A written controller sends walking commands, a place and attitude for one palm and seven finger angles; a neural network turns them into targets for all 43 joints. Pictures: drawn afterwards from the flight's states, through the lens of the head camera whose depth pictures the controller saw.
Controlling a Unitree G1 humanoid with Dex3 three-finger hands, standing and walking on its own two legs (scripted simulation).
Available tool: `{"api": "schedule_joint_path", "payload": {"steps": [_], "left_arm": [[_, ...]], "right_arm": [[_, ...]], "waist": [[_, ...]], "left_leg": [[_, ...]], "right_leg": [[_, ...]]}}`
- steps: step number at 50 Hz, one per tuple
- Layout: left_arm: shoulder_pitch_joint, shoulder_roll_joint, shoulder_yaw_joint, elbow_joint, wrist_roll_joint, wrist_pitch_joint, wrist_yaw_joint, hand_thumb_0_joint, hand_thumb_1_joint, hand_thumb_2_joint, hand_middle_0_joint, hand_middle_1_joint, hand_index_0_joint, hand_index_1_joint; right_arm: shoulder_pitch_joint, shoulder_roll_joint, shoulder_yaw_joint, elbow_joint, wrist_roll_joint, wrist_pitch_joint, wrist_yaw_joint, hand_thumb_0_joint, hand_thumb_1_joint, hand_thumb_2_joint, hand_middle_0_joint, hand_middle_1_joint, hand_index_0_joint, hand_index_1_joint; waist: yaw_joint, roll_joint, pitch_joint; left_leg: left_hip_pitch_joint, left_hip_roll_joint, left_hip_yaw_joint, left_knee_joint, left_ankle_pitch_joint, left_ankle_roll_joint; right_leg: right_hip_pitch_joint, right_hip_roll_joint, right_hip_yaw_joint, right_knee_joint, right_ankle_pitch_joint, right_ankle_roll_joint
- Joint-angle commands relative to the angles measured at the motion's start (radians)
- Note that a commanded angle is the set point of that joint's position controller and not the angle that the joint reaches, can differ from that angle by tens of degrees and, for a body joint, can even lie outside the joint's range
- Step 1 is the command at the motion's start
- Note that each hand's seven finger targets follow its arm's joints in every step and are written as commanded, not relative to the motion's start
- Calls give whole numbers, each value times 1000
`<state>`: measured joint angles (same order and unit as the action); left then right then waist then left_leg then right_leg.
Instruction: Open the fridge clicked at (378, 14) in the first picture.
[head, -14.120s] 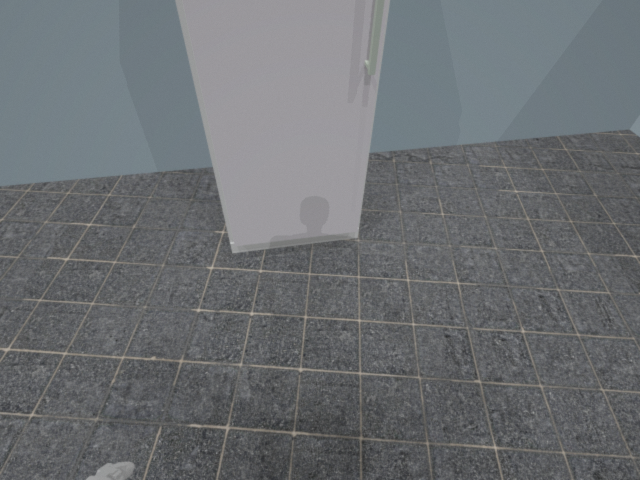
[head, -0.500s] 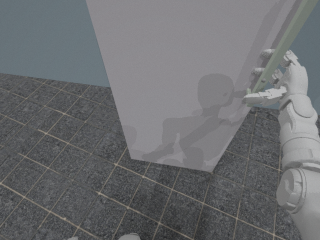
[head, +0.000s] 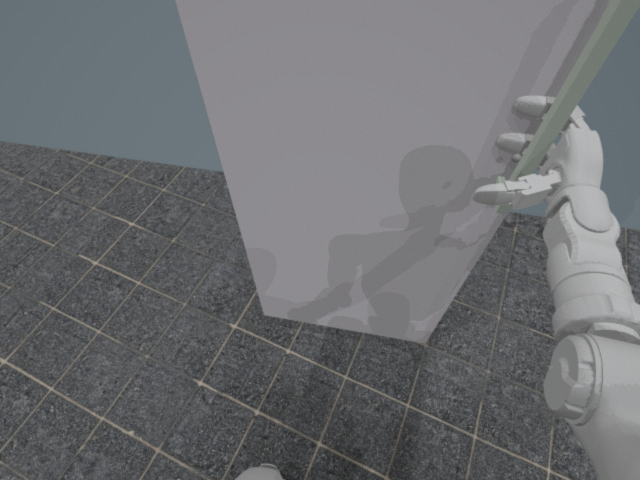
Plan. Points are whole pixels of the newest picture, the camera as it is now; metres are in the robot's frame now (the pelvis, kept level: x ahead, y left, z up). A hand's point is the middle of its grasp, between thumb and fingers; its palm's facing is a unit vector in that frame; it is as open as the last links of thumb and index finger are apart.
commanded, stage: slide the fingers in behind the handle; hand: right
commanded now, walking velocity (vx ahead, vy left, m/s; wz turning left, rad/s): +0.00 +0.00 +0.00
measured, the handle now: (556, 100) +0.54 -0.17 +0.20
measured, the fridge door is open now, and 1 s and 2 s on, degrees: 0 0 0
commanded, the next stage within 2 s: grip the handle and tug to test in 0.40 s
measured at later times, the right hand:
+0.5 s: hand (525, 161) +0.49 -0.15 +0.15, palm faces +0.02 +1.00 +0.01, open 14.0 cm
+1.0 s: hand (529, 163) +0.48 -0.16 +0.15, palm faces +0.02 +1.00 +0.01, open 8.4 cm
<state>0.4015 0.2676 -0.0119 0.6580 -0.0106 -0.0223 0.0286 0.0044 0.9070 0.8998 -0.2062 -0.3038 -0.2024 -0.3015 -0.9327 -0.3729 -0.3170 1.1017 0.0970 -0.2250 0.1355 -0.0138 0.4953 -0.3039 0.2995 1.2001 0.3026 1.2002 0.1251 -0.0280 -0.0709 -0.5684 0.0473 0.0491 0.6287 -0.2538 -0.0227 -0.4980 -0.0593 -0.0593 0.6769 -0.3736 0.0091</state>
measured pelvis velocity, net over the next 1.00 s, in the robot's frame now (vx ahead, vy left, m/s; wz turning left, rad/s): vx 0.00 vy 0.00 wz -0.01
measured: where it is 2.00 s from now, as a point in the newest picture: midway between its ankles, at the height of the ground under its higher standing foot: outside the picture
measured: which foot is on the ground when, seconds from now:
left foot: down 0.00-1.00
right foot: down 0.00-1.00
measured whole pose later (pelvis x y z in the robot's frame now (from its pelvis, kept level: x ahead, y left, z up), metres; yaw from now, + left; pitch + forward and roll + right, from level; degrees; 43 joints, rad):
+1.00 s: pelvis +0.00 +0.00 +0.00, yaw +0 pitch +11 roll +1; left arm 0.39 0.27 -0.02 0.66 -0.01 -0.02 0.03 0.00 0.91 0.90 -0.21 -0.30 -0.20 -0.30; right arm -0.92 -0.38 -0.32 1.10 0.11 -0.22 0.16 0.00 -0.27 -0.63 0.38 1.31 0.38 1.31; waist 0.12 -0.02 -0.07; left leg -0.56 0.05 0.05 0.63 -0.25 -0.03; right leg -0.50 -0.05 -0.05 0.69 -0.37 0.01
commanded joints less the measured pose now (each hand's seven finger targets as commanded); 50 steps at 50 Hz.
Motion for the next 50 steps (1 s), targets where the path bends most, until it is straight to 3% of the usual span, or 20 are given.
{"api": "schedule_joint_path", "payload": {"steps": [1, 2, 6, 8, 12, 14, 16, 17, 19, 22, 25, 29, 31, 35, 38, 40, 41, 44, 46, 50], "left_arm": [[91, 154, 58, -74, -3, -29, 10, 0, 900, 900, -200, -300, -200, -300], [83, 150, 55, -76, -3, -29, 9, 0, 900, 900, -200, -300, -200, -300], [83, 150, 54, -77, -4, -28, 8, 0, 900, 900, -200, -300, -200, -300], [82, 153, 53, -74, -5, -27, 9, 0, 900, 900, -200, -300, -200, -300], [79, 150, 55, -79, -4, -30, 12, 0, 900, 900, -200, -300, -200, -300], [89, 153, 56, -74, -2, -30, 11, 0, 900, 900, -200, -300, -200, -300], [80, 151, 55, -78, -5, -27, 10, 0, 900, 900, -200, -300, -200, -300], [78, 149, 56, -77, -4, -27, 9, 0, 900, 900, -200, -300, -200, -300], [87, 156, 57, -75, -3, -25, 11, 0, 900, 900, -200, -300, -200, -300], [70, 148, 55, -83, -5, -26, 10, 0, 900, 900, -200, -300, -200, -300], [75, 153, 55, -81, -7, -24, 11, 0, 900, 900, -200, -300, -200, -300], [72, 153, 54, -79, -5, -25, 15, 0, 900, 900, -200, -300, -200, -300], [69, 151, 55, -84, -5, -26, 13, 0, 900, 900, -200, -300, -200, -300], [66, 150, 56, -79, -9, -30, 12, 0, 900, 900, -200, -300, -200, -300], [66, 156, 53, -75, -9, -28, 14, 0, 900, 900, -200, -300, -200, -300], [68, 157, 53, -76, -7, -27, 16, 0, 900, 900, -200, -300, -200, -300], [63, 151, 50, -81, -7, -29, 15, 0, 900, 900, -200, -300, -200, -300], [73, 156, 54, -80, -2, -31, 16, 0, 900, 900, -200, -300, -200, -300], [68, 152, 51, -76, -5, -32, 14, 0, 900, 900, -200, -300, -200, -300], [72, 155, 51, -77, -6, -32, 17, 0, 900, 900, -200, -300, -200, -300]], "right_arm": [[-508, -239, -37, -237, 12, -71, -4, 0, 500, -300, 300, 1200, 300, 1200], [-510, -224, -19, -241, 10, -69, -2, 0, 500, -300, 300, 1200, 300, 1200], [-478, -220, -23, -233, 12, -67, -3, 0, 500, -300, 300, 1200, 300, 1200], [-501, -209, -9, -204, 11, -57, -1, 0, 500, -300, 300, 1200, 300, 1200], [-513, -210, -10, -247, 18, -68, 6, 0, 500, -300, 300, 1200, 300, 1200], [-494, -211, -14, -236, 23, -74, 9, 0, 500, -300, 300, 1200, 300, 1200], [-472, -210, -12, -243, 20, -72, 16, 0, 500, -300, 300, 1200, 300, 1200], [-500, -189, 7, -259, 20, -71, 18, 0, 500, -300, 300, 1200, 300, 1200], [-467, -223, -27, -233, 27, -64, 16, 0, 500, -300, 300, 1200, 300, 1200], [-485, -195, 0, -273, 25, -64, 17, 0, 500, -300, 300, 1200, 300, 1200], [-450, -222, -30, -245, 32, -60, 14, 0, 500, -300, 300, 1200, 300, 1200], [-498, -221, -15, -253, 22, -64, 17, 0, 313, -380, 320, 1227, 320, 1227], [-492, -227, -19, -292, 26, -75, 21, 0, 220, -420, 330, 1240, 330, 1240], [-456, -181, 6, -263, 42, -64, 32, 0, 33, -500, 350, 1267, 350, 1267], [-467, -208, -13, -232, 37, -47, 27, 0, -107, -560, 365, 1287, 365, 1287], [-489, -237, -27, -244, 28, -52, 20, 0, -200, -600, 375, 1300, 375, 1300], [-504, -203, 2, -251, 28, -55, 21, 0, -247, -620, 380, 1307, 380, 1307], [-488, -240, -34, -263, 31, -73, 18, 0, -387, -680, 395, 1327, 395, 1327], [-500, -210, -6, -237, 28, -72, 22, 0, -480, -720, 405, 1340, 405, 1340], [-511, -235, -21, -230, 25, -71, 22, 0, -667, -800, 425, 1367, 425, 1367]], "waist": [[-7, 14, -400], [-5, -17, -393], [-10, -7, -384], [5, 8, -335], [0, -21, -390], [1, 34, -386], [-11, -22, -386], [1, -26, -383], [-8, 28, -380], [-9, -41, -381], [-11, 32, -369], [4, 4, -347], [-12, -36, -402], [-4, -3, -366], [-6, -2, -327], [-4, 6, -343], [1, -19, -345], [-8, 19, -386], [3, -12, -359], [1, -7, -371]], "left_leg": [[282, -60, -6, -15, 342, 39], [277, -59, -8, -18, 343, 39], [279, -60, -5, -18, 343, 40], [255, -59, -5, -28, 305, 38], [269, -59, -10, -20, 333, 40], [289, -61, -5, -18, 353, 38], [277, -59, -6, -14, 356, 41], [261, -59, -5, -16, 349, 39], [289, -61, -4, -20, 346, 40], [273, -58, -4, -19, 344, 42], [292, -60, -5, -24, 344, 38], [269, -58, -6, -28, 316, 40], [284, -58, -8, -19, 341, 43], [266, -61, -1, -25, 340, 39], [252, -58, -2, -32, 295, 41], [256, -57, -5, -30, 291, 39], [248, -57, -7, -30, 282, 39], [283, -58, -6, -19, 321, 41], [252, -58, -7, -24, 299, 39], [254, -57, -8, -23, 289, 39]], "right_leg": [[109, 47, 39, -73, 324, -22], [112, 49, 34, -73, 321, -21], [107, 48, 34, -74, 322, -20], [86, 48, 37, -81, 276, -21], [117, 51, 35, -72, 313, -21], [106, 49, 38, -71, 329, -24], [116, 49, 34, -72, 341, -19], [126, 49, 35, -69, 334, -19], [102, 48, 37, -71, 325, -23], [122, 51, 35, -73, 330, -19], [96, 50, 35, -77, 314, -23], [100, 50, 37, -77, 292, -25], [131, 51, 40, -75, 331, -20], [126, 46, 38, -74, 331, -19], [96, 48, 42, -84, 279, -19], [96, 49, 44, -82, 276, -22], [101, 51, 42, -82, 269, -21], [108, 49, 45, -74, 309, -23], [103, 50, 42, -75, 284, -20], [99, 50, 45, -77, 274, -21]]}}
